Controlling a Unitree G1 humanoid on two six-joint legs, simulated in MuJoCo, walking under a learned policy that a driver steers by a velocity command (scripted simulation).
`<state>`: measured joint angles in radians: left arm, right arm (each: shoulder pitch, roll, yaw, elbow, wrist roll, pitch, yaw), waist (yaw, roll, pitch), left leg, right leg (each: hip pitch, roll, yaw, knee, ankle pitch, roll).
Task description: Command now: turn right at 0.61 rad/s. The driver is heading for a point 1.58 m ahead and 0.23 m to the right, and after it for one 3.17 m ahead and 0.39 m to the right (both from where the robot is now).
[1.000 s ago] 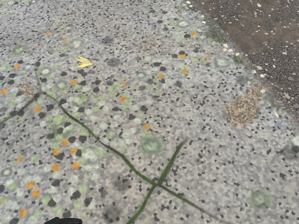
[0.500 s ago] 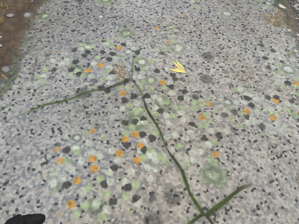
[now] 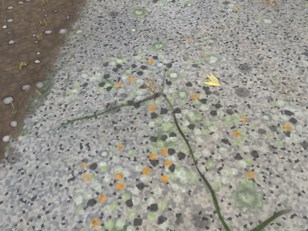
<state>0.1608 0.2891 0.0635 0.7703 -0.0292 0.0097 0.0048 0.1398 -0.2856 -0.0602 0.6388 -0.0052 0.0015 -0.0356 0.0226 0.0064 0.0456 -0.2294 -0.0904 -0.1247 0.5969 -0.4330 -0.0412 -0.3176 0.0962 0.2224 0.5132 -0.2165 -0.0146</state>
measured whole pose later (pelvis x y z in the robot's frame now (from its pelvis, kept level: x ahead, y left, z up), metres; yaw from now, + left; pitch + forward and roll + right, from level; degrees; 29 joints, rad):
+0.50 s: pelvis +0.00 +0.00 +0.00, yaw -25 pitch +2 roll +0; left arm 0.09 0.28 0.07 0.60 -0.02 0.08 -0.03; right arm 0.18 -0.29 -0.08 0.66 0.01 0.02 -0.01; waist -0.04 -0.01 0.10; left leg -0.11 0.04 0.23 0.44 -0.35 0.03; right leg -0.48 -0.07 -0.03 0.80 -0.36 0.08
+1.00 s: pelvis +0.01 -0.02 -0.01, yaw -8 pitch +1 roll -2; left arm 0.07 0.30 0.09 0.73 -0.01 0.02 0.02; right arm 0.21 -0.30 -0.08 0.62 0.02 0.10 0.01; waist -0.03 0.00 0.07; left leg -0.39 0.11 0.10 0.76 -0.38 -0.03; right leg -0.20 -0.12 -0.34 0.51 -0.30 0.02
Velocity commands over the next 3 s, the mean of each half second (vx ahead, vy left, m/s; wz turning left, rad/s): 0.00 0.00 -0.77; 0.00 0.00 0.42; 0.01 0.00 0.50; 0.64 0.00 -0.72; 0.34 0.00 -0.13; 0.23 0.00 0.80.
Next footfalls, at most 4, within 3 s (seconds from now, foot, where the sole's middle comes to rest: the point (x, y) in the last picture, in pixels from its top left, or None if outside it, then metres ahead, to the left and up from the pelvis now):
0.08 left None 0.00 0.11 -0.77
0.56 right None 0.00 -0.16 -0.77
1.04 left None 0.07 0.09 -0.77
1.50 right None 0.12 -0.13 -0.77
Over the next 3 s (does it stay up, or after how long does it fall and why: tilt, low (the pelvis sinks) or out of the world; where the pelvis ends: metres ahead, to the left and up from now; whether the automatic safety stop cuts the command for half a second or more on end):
stays up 0.59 -0.06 0.02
